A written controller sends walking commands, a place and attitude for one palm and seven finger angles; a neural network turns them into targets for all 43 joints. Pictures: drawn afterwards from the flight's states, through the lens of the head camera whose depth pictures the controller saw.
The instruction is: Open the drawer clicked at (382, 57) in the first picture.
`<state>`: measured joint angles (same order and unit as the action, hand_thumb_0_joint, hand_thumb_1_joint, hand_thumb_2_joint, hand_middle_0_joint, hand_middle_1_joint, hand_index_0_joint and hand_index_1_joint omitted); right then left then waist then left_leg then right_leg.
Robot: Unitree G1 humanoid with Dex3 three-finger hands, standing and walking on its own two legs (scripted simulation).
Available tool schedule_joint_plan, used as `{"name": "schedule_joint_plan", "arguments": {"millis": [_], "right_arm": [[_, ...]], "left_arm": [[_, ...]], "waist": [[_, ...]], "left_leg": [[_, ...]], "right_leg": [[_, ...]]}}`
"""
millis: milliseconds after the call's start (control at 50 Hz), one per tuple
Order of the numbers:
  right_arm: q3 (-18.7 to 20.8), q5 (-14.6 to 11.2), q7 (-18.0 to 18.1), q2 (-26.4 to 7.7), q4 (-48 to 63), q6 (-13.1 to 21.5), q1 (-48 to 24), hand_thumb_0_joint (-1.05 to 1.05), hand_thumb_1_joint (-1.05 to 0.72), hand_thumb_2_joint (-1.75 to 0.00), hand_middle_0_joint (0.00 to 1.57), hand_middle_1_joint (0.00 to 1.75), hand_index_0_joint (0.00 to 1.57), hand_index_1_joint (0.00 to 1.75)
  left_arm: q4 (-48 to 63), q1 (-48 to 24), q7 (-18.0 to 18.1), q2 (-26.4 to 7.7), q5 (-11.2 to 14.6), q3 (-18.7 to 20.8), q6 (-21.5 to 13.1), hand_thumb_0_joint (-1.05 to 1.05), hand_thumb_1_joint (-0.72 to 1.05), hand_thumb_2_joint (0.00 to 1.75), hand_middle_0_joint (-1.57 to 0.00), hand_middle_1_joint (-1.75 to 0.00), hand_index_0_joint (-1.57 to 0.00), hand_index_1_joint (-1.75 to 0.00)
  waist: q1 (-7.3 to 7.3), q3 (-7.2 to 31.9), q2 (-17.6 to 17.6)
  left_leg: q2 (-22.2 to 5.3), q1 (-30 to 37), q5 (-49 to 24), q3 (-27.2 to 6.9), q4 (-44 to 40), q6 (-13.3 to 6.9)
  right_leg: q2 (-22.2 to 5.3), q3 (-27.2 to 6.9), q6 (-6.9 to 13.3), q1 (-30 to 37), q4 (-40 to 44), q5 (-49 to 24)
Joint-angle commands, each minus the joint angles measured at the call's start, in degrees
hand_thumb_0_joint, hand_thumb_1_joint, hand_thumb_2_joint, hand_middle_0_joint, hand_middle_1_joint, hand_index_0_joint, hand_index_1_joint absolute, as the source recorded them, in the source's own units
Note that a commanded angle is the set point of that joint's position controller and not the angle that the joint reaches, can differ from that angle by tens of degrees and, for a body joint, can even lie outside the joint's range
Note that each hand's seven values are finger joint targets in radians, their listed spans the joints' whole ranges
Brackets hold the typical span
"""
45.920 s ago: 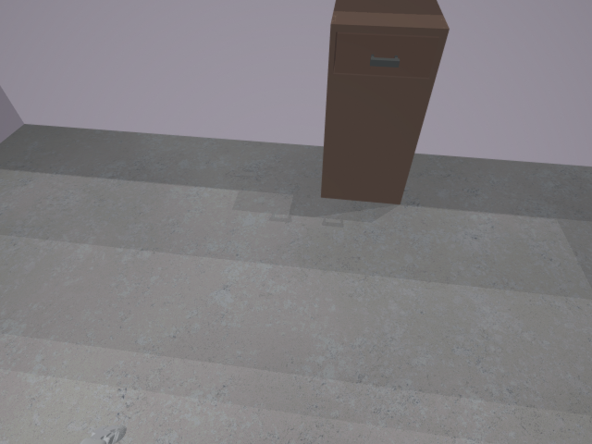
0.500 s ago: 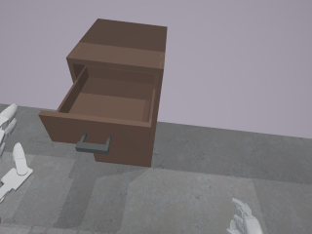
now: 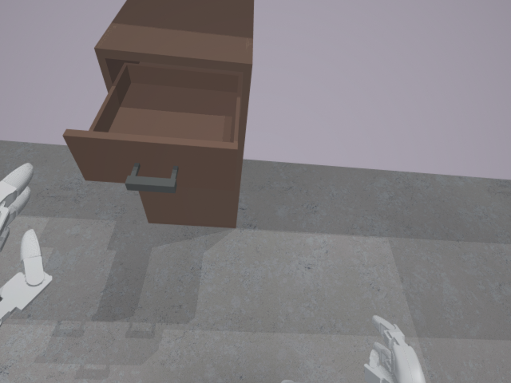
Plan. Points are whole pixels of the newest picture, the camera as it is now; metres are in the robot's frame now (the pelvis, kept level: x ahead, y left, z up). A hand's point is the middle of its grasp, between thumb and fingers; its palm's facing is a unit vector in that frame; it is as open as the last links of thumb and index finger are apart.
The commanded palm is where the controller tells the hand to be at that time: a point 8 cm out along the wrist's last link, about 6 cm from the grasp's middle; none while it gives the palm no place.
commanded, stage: stop stepping back and stand still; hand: left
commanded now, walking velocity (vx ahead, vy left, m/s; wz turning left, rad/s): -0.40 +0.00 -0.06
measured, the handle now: (153, 176) +0.51 +0.24 -0.05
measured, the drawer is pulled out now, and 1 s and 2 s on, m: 0.29 0.29 0.29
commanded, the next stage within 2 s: let the arm hang, fingers relaxed in 1.04 s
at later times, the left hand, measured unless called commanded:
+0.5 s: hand out of the picture +0.10 +0.21 +0.16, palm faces +0.38 -0.84 -0.39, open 7.4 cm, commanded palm +0.03 +0.25 +0.17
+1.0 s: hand out of the picture +0.11 +0.22 +0.15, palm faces +0.34 -0.84 -0.43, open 7.4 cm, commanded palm +0.04 +0.27 +0.17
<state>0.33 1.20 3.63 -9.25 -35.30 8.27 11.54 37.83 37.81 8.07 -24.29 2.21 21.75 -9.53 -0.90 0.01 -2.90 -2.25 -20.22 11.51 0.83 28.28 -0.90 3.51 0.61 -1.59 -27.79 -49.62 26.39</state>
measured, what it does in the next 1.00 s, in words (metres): steps on the spot: right foot, then left foot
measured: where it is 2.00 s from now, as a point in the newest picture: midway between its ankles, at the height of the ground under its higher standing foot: outside the picture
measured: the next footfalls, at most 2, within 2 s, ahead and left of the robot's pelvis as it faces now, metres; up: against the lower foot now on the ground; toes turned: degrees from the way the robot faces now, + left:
right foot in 0.18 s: -0.05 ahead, -0.13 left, +0.00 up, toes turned -3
left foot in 0.44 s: -0.06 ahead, +0.09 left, +0.00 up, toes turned +2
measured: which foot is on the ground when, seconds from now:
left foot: down 0.00-0.18, up 0.20-0.42, down 0.44-1.00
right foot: up 0.00-0.16, down 0.18-1.00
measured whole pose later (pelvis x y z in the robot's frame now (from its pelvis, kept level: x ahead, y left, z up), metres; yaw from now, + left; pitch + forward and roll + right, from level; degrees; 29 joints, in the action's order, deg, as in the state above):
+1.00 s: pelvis -0.09 -0.01 +0.00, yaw -1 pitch +1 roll +0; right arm -2.5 0.6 3.4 -10.3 -34.2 9.1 11.8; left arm 32.2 34.7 8.5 -21.5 0.6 19.0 -10.9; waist -0.4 1.0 -2.0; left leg 0.0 -13.5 16.5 2.9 28.8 -1.4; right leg -0.2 2.8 0.4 -14.4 -27.9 14.6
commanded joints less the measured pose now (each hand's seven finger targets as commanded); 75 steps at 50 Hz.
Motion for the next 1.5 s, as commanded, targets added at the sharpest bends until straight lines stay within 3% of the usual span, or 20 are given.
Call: {"name": "schedule_joint_plan", "arguments": {"millis": [0, 80, 120, 160, 180, 260, 360, 420, 460, 520, 580, 640, 820, 1100, 1120, 1240, 1300, 1340, 1420, 1480], "right_arm": [[3.01, -0.36, -0.12, -9.63, 7.05, 5.16, -5.03, 0.00, -0.90, -0.90, 0.20, 0.30, 0.20, 0.30], [2.63, -0.77, -0.19, -10.29, 7.67, 4.72, -5.32, 0.00, -0.90, -0.90, 0.20, 0.30, 0.20, 0.30], [2.39, -1.24, -0.42, -9.90, 9.01, 3.53, -5.08, 0.00, -0.90, -0.90, 0.20, 0.30, 0.20, 0.30], [2.17, -0.88, -0.62, -8.98, 9.74, 1.39, -5.33, 0.00, -0.90, -0.90, 0.20, 0.30, 0.20, 0.30], [1.66, -0.67, -0.27, -9.03, 9.25, 1.02, -6.63, 0.00, -0.90, -0.90, 0.20, 0.30, 0.20, 0.30], [1.39, -1.04, 0.68, -8.15, 8.60, 1.04, -4.95, 0.00, -0.90, -0.90, 0.20, 0.30, 0.20, 0.30], [1.40, -0.02, 2.43, -9.74, 7.38, 2.49, -2.20, 0.00, -0.90, -0.90, 0.20, 0.30, 0.20, 0.30], [1.96, 0.13, 2.85, -12.18, 9.38, 3.26, -1.36, 0.00, -0.90, -0.90, 0.20, 0.30, 0.20, 0.30], [1.64, -0.36, 2.59, -10.46, 8.72, 3.37, -1.74, 0.00, -0.90, -0.90, 0.20, 0.30, 0.20, 0.30], [1.29, -0.41, 1.99, -10.92, 8.56, 4.17, -1.89, 0.00, -0.90, -0.90, 0.20, 0.30, 0.20, 0.30], [1.69, -0.41, 1.05, -10.89, 8.34, 4.75, -2.03, 0.00, -0.90, -0.90, 0.20, 0.30, 0.20, 0.30], [1.78, -1.02, 0.18, -9.43, 6.97, 4.07, -1.15, 0.00, -0.90, -0.90, 0.20, 0.30, 0.20, 0.30], [0.71, -0.83, 1.15, -9.43, 8.54, 3.15, -3.34, 0.00, -0.90, -0.90, 0.20, 0.30, 0.20, 0.30], [0.91, -1.12, 0.31, -9.30, 10.06, 1.93, -3.99, 0.00, -0.90, -0.90, 0.20, 0.30, 0.20, 0.30], [5.65, -0.72, -4.12, -20.73, -5.57, 3.23, -6.46, 0.00, -0.90, -0.90, 0.20, 0.30, 0.20, 0.30], [3.86, 0.11, -3.28, -19.24, -4.00, -4.19, -3.62, 0.00, -0.90, -0.90, 0.20, 0.30, 0.20, 0.30], [3.28, -0.02, -3.19, -18.58, -5.52, -5.46, -5.28, 0.00, -0.90, -0.90, 0.20, 0.30, 0.20, 0.30], [2.88, -0.09, -3.25, -18.01, -7.78, -6.72, -4.07, 0.00, -0.90, -0.90, 0.20, 0.30, 0.20, 0.30], [1.98, 0.12, -3.44, -17.46, -12.63, -7.56, -2.94, 0.00, -0.90, -0.90, 0.20, 0.30, 0.20, 0.30], [1.84, -0.23, -3.33, -17.46, -15.56, -7.66, -2.24, 0.00, -0.90, -0.90, 0.20, 0.30, 0.20, 0.30]], "left_arm": [[14.85, -1.46, 1.29, -4.68, 0.44, 3.58, -3.12, 0.00, 0.90, 0.90, -0.20, -0.30, -0.20, -0.30], [7.93, -0.24, 1.45, -4.64, 0.55, 4.46, -1.72, 0.00, 0.90, 0.90, -0.20, -0.30, -0.20, -0.30], [6.91, 1.69, 1.27, -6.78, 0.19, 6.25, -2.11, 0.00, 0.90, 0.90, -0.20, -0.30, -0.20, -0.30], [8.37, 1.34, 1.20, -11.29, 0.02, 9.43, -2.53, 0.00, 0.90, 0.90, -0.20, -0.30, -0.20, -0.30], [10.08, -4.47, 1.43, -11.95, 0.12, 9.22, -3.43, 0.00, 0.90, 0.90, -0.20, -0.30, -0.20, -0.30], [6.96, -5.05, 1.56, -7.64, -0.51, 5.82, -3.73, 0.00, 0.90, 0.90, -0.20, -0.30, -0.20, -0.30], [5.60, -5.65, 2.11, -5.82, -1.50, 2.54, -3.65, 0.00, 0.90, 0.90, -0.20, -0.30, -0.20, -0.30], [7.38, -7.53, 2.45, -5.76, -1.54, 2.50, -5.04, 0.00, 0.90, 0.90, -0.20, -0.30, -0.20, -0.30], [9.19, -6.85, 2.82, -8.14, -1.52, 4.65, -5.43, 0.00, 0.90, 0.90, -0.20, -0.30, -0.20, -0.30], [8.62, -3.87, 2.73, -6.89, -2.02, 4.97, -5.05, 0.00, 0.90, 0.90, -0.20, -0.30, -0.20, -0.30], [7.96, -5.26, 2.39, -7.46, -1.48, 5.39, -5.78, 0.00, 0.90, 0.90, -0.20, -0.30, -0.20, -0.30], [5.18, -5.23, 2.14, -7.22, -1.06, 5.70, -5.62, 0.00, 0.90, 0.90, -0.20, -0.30, -0.20, -0.30], [6.30, -6.22, 1.54, -5.32, -1.76, 3.52, -5.73, 0.00, 0.90, 0.90, -0.20, -0.30, -0.20, -0.30], [5.91, -1.94, 1.23, -5.12, -0.49, 4.90, -5.38, 0.00, 0.90, 0.90, -0.20, -0.30, -0.20, -0.30], [-42.43, -11.13, -6.57, 0.15, -6.23, -16.89, 3.76, 0.00, 0.90, 0.90, -0.20, -0.30, -0.20, -0.30], [-54.58, -17.97, -7.84, -1.48, -4.67, -15.47, 8.89, 0.00, 0.90, 0.90, -0.20, -0.30, -0.20, -0.30], [-65.50, -20.59, -7.99, -4.84, -4.67, -16.15, 8.90, 0.00, 0.90, 0.90, -0.20, -0.30, -0.20, -0.30], [-70.88, -25.54, -8.06, -7.44, -4.28, -17.10, 8.93, 0.00, 0.90, 0.90, -0.20, -0.30, -0.20, -0.30], [-79.56, -28.30, -7.94, -5.55, -3.39, -18.95, 9.11, 0.00, 0.90, 0.90, -0.20, -0.30, -0.20, -0.30], [-85.56, -26.33, -7.75, -4.56, -3.17, -19.30, 8.90, 0.00, 0.90, 0.90, -0.20, -0.30, -0.20, -0.30]], "waist": [[0.26, 9.51, 16.77], [0.22, 5.38, 11.70], [0.72, 4.43, 6.38], [1.18, 4.93, -10.14], [1.66, 2.53, -10.52], [0.01, 6.28, -5.35], [-0.36, 1.39, -0.81], [-0.36, -0.33, 15.02], [-0.33, 1.50, 17.56], [0.17, 0.07, 11.06], [-0.40, 2.93, -0.71], [-0.18, 3.01, -5.32], [0.61, 4.27, 8.43], [0.14, 5.35, 6.16], [-2.52, 0.45, 6.40], [0.59, 4.95, -0.39], [1.33, 4.54, -5.95], [-0.30, 1.95, -6.29], [-0.23, -1.05, 7.72], [0.77, 1.26, 6.92]], "left_leg": [[-13.72, 12.83, -35.19, -7.53, -7.68, -5.00], [-12.35, 2.02, -3.34, -6.82, -11.26, -4.31], [-5.98, -4.22, 16.83, -1.76, -7.99, -0.76], [2.52, -4.07, 13.92, 0.97, 17.57, 2.57], [1.43, -8.23, 14.06, -1.45, 26.47, 2.10], [0.33, -5.02, 8.72, 0.47, 23.58, 1.88], [0.48, 5.93, 11.63, 2.58, -0.96, -0.67], [-9.11, 3.81, 22.38, -13.85, -13.68, -5.71], [-13.35, -1.13, 26.03, -17.51, -16.69, -6.83], [-8.49, -4.67, 10.72, -8.91, -9.52, -4.28], [-1.31, -4.47, 2.39, -1.62, 2.28, -0.39], [0.93, -2.03, 8.85, 0.25, 10.27, 0.58], [-7.35, 5.77, -12.71, -7.88, -8.00, -1.74], [-3.33, 4.36, -8.72, -3.21, -4.43, 0.53], [-3.83, 2.69, -15.92, -3.74, 3.68, -0.89], [-9.53, 3.15, -22.91, -12.42, -2.31, -6.35], [-2.57, 0.64, -8.47, -6.30, 0.75, -2.68], [0.88, 4.72, 2.60, -3.68, 2.57, -1.43], [-1.99, 6.40, 2.40, -6.56, -5.36, -1.59], [-2.90, 5.36, 3.18, -6.94, -7.88, -1.49]], "right_leg": [[-1.21, 1.36, -0.55, 2.97, 3.38, -1.04], [-1.69, 2.44, -0.30, 13.22, 15.99, -2.89], [-3.74, 2.65, 1.42, 19.01, 28.12, -6.84], [-20.59, -22.20, 9.75, 6.50, 42.52, 8.44], [-24.68, -23.51, 11.77, 5.52, 42.36, 1.36], [-17.68, -11.03, 8.67, 8.49, 37.29, -0.39], [-15.83, -9.52, 7.52, 4.88, 36.22, 8.82], [-5.83, -3.16, 2.84, 4.84, 18.67, 1.27], [-4.50, 1.55, 1.18, 8.61, 10.13, -2.34], [-4.58, 1.85, 1.44, 16.19, 19.74, -10.54], [-12.66, -10.67, 5.37, 18.57, 26.17, -21.09], [-18.85, -18.60, 9.37, 15.24, 34.67, -13.27], [-5.45, 0.19, 1.12, 16.36, 20.04, -21.78], [-7.64, -3.53, 2.70, 19.02, 25.07, -27.51], [-10.86, -0.91, 3.45, 9.88, 17.62, -33.34], [-5.64, -2.11, 2.82, 11.81, 11.54, -10.26], [-10.63, -7.32, 4.84, 18.20, 21.07, -23.19], [-14.83, -11.90, 7.23, 12.55, 28.14, -15.06], [-10.37, -8.35, 5.48, 11.94, 29.21, -6.13], [-9.80, -7.09, 4.71, 18.29, 30.14, -8.87]]}}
